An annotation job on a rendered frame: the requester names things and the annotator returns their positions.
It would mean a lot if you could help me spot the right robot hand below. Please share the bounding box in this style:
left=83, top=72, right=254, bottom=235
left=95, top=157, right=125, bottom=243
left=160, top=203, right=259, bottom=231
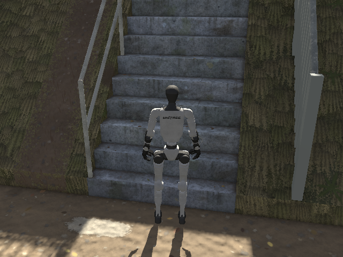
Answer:
left=189, top=148, right=201, bottom=160

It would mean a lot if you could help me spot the right robot upper arm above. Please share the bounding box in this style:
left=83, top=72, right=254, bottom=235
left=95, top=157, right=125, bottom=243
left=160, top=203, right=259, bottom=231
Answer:
left=183, top=108, right=197, bottom=137

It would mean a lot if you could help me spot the robot left foot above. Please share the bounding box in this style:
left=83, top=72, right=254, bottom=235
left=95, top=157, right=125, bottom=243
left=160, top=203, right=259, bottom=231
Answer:
left=154, top=210, right=162, bottom=224

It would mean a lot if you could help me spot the robot left thigh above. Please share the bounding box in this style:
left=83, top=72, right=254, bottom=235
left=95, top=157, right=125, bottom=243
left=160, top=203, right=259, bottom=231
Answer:
left=153, top=150, right=164, bottom=191

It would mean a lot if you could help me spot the left robot hand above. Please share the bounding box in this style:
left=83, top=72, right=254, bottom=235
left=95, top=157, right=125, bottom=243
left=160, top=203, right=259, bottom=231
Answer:
left=142, top=149, right=154, bottom=161

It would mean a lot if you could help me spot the right robot forearm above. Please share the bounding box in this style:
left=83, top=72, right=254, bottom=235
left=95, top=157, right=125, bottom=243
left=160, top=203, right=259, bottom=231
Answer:
left=191, top=130, right=200, bottom=150

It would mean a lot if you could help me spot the left robot forearm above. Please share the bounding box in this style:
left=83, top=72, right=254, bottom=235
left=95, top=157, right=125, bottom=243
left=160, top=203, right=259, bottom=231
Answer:
left=143, top=129, right=152, bottom=151

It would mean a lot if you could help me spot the left robot upper arm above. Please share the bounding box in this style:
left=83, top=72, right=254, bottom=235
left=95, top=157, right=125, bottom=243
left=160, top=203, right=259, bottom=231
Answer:
left=146, top=108, right=161, bottom=137

